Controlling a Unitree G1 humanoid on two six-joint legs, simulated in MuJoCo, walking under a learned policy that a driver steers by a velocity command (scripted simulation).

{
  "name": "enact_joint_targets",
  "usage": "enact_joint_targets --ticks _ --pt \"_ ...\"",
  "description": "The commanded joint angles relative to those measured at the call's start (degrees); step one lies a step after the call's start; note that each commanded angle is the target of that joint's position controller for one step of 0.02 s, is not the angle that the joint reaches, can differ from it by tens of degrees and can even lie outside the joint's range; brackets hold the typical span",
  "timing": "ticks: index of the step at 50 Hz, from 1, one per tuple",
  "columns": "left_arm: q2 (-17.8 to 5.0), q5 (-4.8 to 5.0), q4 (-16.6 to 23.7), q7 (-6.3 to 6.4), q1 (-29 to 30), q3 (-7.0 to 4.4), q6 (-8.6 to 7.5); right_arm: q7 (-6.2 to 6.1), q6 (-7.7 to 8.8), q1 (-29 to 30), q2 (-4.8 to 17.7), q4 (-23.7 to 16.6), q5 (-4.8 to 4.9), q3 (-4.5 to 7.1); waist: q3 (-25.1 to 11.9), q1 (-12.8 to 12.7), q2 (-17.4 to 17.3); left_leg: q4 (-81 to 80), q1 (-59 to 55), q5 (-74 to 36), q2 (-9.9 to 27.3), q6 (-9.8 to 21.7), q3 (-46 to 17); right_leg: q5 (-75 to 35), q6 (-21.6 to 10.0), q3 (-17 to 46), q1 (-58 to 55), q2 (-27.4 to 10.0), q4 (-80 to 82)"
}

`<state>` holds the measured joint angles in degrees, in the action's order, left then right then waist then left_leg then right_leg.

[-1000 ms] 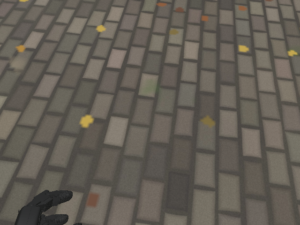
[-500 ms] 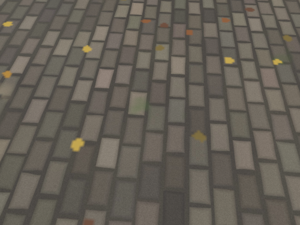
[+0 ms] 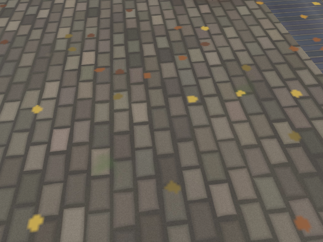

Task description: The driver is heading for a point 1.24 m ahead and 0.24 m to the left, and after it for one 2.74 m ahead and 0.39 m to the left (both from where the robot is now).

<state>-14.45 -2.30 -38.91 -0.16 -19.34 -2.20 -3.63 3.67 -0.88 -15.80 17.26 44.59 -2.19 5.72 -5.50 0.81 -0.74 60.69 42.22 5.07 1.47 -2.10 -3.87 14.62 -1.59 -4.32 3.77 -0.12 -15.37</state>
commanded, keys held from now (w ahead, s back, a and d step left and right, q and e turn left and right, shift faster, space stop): w+q+shift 0.36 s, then w+e+shift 0.64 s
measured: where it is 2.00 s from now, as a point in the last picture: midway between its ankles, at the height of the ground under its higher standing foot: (126, 81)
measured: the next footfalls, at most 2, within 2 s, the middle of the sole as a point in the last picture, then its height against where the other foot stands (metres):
left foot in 0.26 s outside the picture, level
right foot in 0.74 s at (108, 201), level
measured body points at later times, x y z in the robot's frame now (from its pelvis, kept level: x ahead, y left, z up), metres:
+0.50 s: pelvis +0.34 +0.17 -0.01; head +0.35 +0.19 +0.44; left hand +0.41 +0.45 -0.12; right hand +0.46 -0.09 -0.13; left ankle +0.26 +0.18 -0.75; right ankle +0.47 +0.02 -0.66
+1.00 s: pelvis +0.82 +0.31 -0.01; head +0.84 +0.31 +0.44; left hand +0.72 +0.57 -0.14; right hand +1.10 +0.15 -0.05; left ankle +0.98 +0.53 -0.67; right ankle +0.75 +0.28 -0.75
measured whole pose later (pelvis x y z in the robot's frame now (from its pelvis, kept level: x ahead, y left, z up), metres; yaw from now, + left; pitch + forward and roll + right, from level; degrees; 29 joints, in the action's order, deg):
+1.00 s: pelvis +0.82 +0.31 -0.01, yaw +2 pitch +1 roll -1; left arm -15.5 0.1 -53.1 -1.0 -30.7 -3.3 -3.6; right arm 1.2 4.3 1.3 12.2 32.6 -3.2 -4.1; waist 1.0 -5.7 -0.5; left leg 50.4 42.2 4.1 7.7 -2.7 -6.8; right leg 15.2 -10.2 7.3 2.7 12.4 -19.3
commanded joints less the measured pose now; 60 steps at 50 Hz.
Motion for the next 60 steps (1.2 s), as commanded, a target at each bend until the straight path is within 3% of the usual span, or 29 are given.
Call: enact_joint_targets --ticks 1,8,10,12,13,14,15,16,18,21,24,30,32,34,36,37,38,39,40,41,43,45,47,53,55,57,58,59,60 --pt "-9.8 -0.34 1.6 0.43 0.6 -3.09 -1.41 1.38 0.33 6.9 4.4 -5.4 -0.23 0.71 10.7 -0.6 6.4 1.4 10.9 -2.5 1.9 0.1 -1.4 15.1 -5.8 6.6 0.2 -17.6 12.8" --pt "-10.1 -0.89 -3.6 1.09 -1.0 -3.85 -1.96 2.54 0.09 13.5 2.7 -8.8 0.36 -1.09 15.8 -2.1 6.1 -12.7 6.5 4.2 6.1 8.2 8.3 3.9 -4.2 -6.7 -8.7 -18.5 13.8" --pt "-11.6 -0.93 -4.5 1.06 -0.2 -4.11 -1.3 1.64 0.0 11.0 3.0 -8.7 1.0 -1.24 13.1 -0.7 6.5 -16.0 -2.3 10.9 2.0 11.9 13.4 -25.0 -3.6 -11.2 -10.6 -17.5 5.9" --pt "-14.6 -0.32 -4.6 0.79 1.2 -4.5 0.06 0.07 0.74 -4.2 6.1 -5.1 2.05 0.22 2.8 7.0 6.6 -15.3 -22.2 17.4 -7.1 14.9 17.5 -60.6 -3.8 -13.1 -8.6 -16.7 -19.2" --pt "-14.6 0.18 -3.7 0.56 2.6 -3.99 0.28 -0.66 1.57 -18.3 9.5 -0.8 1.31 1.88 -4.7 13.6 1.6 -21.6 -42.6 16.5 -9.4 16.2 12.6 -54.4 -2.0 -13.4 3.0 -14.2 -40.5" --pt "-4.6 0.4 0.6 -0.54 0.9 -1.32 -0.49 -1.53 1.45 -17.0 18.0 -0.2 0.7 3.84 -5.0 7.4 -18.1 -34.6 -55.8 38.6 5.8 22.1 -19.9 -5.3 2.2 -10.4 29.3 -3.9 -60.7" --pt "-4.9 -0.33 3.0 -1.14 6.4 -0.68 -1.84 -1.47 1.7 -15.2 17.9 -2.3 2.15 3.66 -8.6 6.9 -14.3 -46.9 -58.7 42.5 11.2 24.1 -45.2 11.9 2.5 3.6 39.5 2.4 -69.8" --pt "-7.0 -0.42 5.1 -1.26 13.2 -0.79 -2.61 -1.8 1.66 -14.1 17.2 -1.7 1.47 3.48 -2.2 7.3 -7.6 -47.2 -57.1 32.9 11.5 21.6 -40.9 7.1 1.4 7.8 45.7 -0.8 -71.2" --pt "-6.6 -0.84 3.7 -0.84 11.5 -0.09 -3.22 -2.92 2.29 -11.8 13.8 -1.3 1.16 2.65 3.5 3.3 2.0 -44.6 -44.5 20.6 8.4 18.3 -28.6 2.0 0.6 7.7 41.2 -6.1 -63.2" --pt "-5.7 -1.21 0.3 -1.72 5.0 0.56 0.11 -3.27 4.33 -6.1 6.3 -2.6 1.48 -0.31 5.6 -1.7 -0.5 -48.1 -32.8 17.0 3.9 16.1 -15.9 -0.9 1.3 6.2 33.4 -9.2 -55.8" --pt "-5.4 0.08 1.3 -2.38 11.7 0.82 1.79 -2.62 6.17 -10.1 6.8 -1.1 1.89 -0.66 11.8 0.6 -0.6 -53.7 -33.6 -0.2 3.0 13.3 -8.0 -7.5 1.1 1.9 40.2 -9.6 -48.3" --pt "-3.3 2.08 2.8 -3.57 20.8 1.94 0.38 -3.18 8.28 -11.9 5.6 1.4 1.5 -2.28 14.3 2.6 -1.3 -59.9 -39.1 -35.1 2.7 6.4 7.7 -23.2 -3.5 -4.1 33.5 -2.8 -24.9" --pt "-6.3 2.99 -1.4 -3.64 12.5 0.92 0.72 -4.19 8.6 -7.6 8.8 0.4 1.3 -1.86 5.5 -1.6 -3.3 -55.9 -46.6 -58.8 2.4 4.0 10.3 -25.2 -4.5 -6.2 22.6 4.4 -23.3" --pt "-8.4 2.28 -3.1 -2.93 5.5 0.34 1.15 -5.68 7.9 -6.8 10.9 0.8 -0.08 -1.15 4.1 -6.2 -6.8 -43.4 -50.6 -80.4 7.6 1.7 11.5 -19.1 -6.5 -7.4 17.2 6.5 -23.9" --pt "-13.5 2.39 -10.7 -1.83 -18.2 -2.41 1.69 -6.71 5.59 1.2 12.4 -1.0 -1.63 -0.28 -2.6 -18.4 -6.2 -13.2 -45.9 -79.6 6.8 1.7 11.2 -14.3 -9.2 -4.2 -1.6 7.5 -22.0" --pt "-15.4 2.45 -13.6 -1.18 -28.4 -3.89 2.02 -6.5 5.32 7.7 11.1 -1.7 -1.15 -0.38 -1.3 -24.7 1.5 19.5 -34.9 -49.4 -1.2 1.7 13.2 -12.9 -13.6 2.8 -9.8 3.9 -15.9" --pt "-13.9 1.97 -14.7 -0.98 -22.4 -3.47 2.75 -4.88 7.04 7.1 -1.6 -5.8 -1.3 -3.87 2.4 -12.2 21.2 42.1 -3.2 23.3 -12.0 0.6 6.1 -24.7 -17.6 19.7 -21.7 -3.2 -24.7" --pt "-15.3 1.11 -10.9 -0.77 -12.7 -3.76 2.57 -3.93 8.08 -1.8 -1.5 -9.3 1.48 -5.31 -9.5 -4.8 20.6 45.1 6.9 22.9 -9.7 0.8 -4.5 2.1 -27.7 49.2 -27.6 -12.8 -7.4" --pt "-11.2 1.18 -8.2 -0.55 -8.1 -3.59 2.46 -3.5 9.06 1.3 4.0 -8.0 0.02 -5.32 -4.3 -5.4 5.2 37.7 6.0 15.6 -5.5 3.2 -5.7 18.1 -25.0 53.7 -19.1 -13.7 2.6" --pt "-8.3 1.33 -8.7 -0.52 -6.0 -2.86 2.37 -3.04 9.31 4.8 5.6 -8.2 -0.66 -5.07 3.0 -2.7 -4.9 30.1 2.5 11.4 -2.5 4.2 -4.9 20.4 -21.2 48.7 -6.2 -11.9 5.0" --pt "-8.6 1.42 -9.5 -0.12 -5.4 -2.35 0.71 -3.11 7.16 7.2 4.1 -9.6 -2.52 -6.01 10.0 0.8 -8.1 21.9 -3.1 12.5 0.7 2.3 -3.6 10.3 -18.9 39.6 10.5 -7.2 5.5" --pt "-9.7 1.79 -9.4 -0.37 -4.3 -2.34 -0.88 -2.94 4.85 8.0 2.2 -10.6 -2.76 -7.11 13.0 2.7 -6.1 10.7 -7.5 11.9 3.7 0.4 -0.6 7.0 -18.0 31.4 21.8 -2.6 7.8" --pt "-10.5 2.0 -9.2 -0.43 -5.5 -2.92 -1.59 -2.65 5.01 15.8 2.4 -13.9 -1.53 -7.63 14.8 -0.2 -2.7 -3.4 -10.6 4.0 4.7 -1.3 2.3 -3.2 -17.8 27.5 25.6 -0.4 9.9" --pt "-12.2 2.82 -10.0 -0.67 -10.5 -4.62 -1.05 -2.67 5.79 24.7 1.1 -16.9 0.51 -7.95 9.0 -8.3 3.5 -28.7 -15.7 -12.5 -0.4 0.1 4.6 -28.4 -11.2 26.0 6.6 0.3 2.5" --pt "-13.5 2.61 -9.5 -0.12 -9.1 -5.09 -1.0 -3.32 6.25 20.4 3.7 -15.7 0.35 -6.73 5.1 -6.0 4.1 -33.5 -23.7 -8.1 -2.9 1.0 3.9 -39.8 -8.6 26.6 1.9 0.1 -5.3" --pt "-17.0 1.98 -8.0 -0.4 -3.6 -5.84 -1.47 -4.81 6.88 2.1 9.1 -11.0 0.81 -4.06 -5.4 4.8 4.4 -32.3 -44.0 0.7 -1.5 2.5 1.7 -42.7 -6.4 25.7 5.3 1.6 -26.8" --pt "-12.5 1.73 -6.2 -0.46 -0.8 -4.67 -2.3 -6.1 7.01 -12.0 13.5 -8.6 -0.4 -2.03 -13.3 10.8 0.6 -29.6 -58.6 18.1 8.4 4.2 -6.8 -28.6 -6.4 22.4 14.0 3.6 -44.2" --pt "-2.7 4.62 -2.6 -0.34 -5.6 -2.09 -2.47 -6.01 6.96 -12.0 17.0 -8.6 -2.59 -1.15 -22.1 5.0 -19.8 -39.1 -72.8 30.8 27.1 9.6 -38.4 14.3 -4.4 15.3 31.6 10.0 -62.2" --pt "-6.3 3.83 -2.5 0.11 -6.1 -1.41 -1.32 -5.45 6.04 -6.6 16.1 -8.4 -1.94 -0.06 -19.9 3.2 -19.1 -44.6 -68.3 42.3 27.2 12.7 -48.3 10.0 -5.2 12.1 40.6 4.4 -68.5"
